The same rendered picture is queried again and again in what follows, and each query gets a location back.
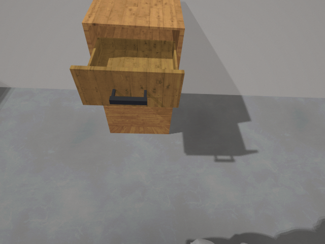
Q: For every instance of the handle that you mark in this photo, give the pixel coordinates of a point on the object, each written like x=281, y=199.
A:
x=128, y=100

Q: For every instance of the cabinet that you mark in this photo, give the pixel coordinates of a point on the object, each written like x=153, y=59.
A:
x=136, y=19

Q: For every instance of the drawer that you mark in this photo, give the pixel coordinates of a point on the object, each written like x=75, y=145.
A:
x=130, y=66

